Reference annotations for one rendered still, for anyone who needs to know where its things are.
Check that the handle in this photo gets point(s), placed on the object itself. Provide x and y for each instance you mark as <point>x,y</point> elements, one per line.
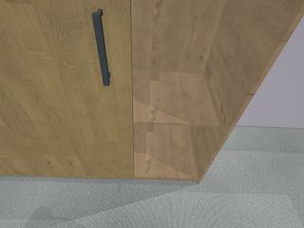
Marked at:
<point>100,41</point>

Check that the wardrobe door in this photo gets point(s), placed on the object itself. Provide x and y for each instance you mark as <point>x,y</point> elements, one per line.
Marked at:
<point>57,118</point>

